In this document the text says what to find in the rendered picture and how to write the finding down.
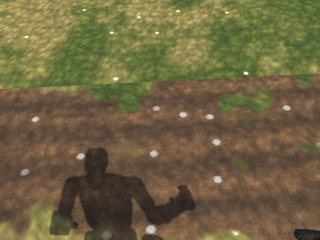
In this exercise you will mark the robot right hand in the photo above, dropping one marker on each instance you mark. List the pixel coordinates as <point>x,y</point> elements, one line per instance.
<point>307,234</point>

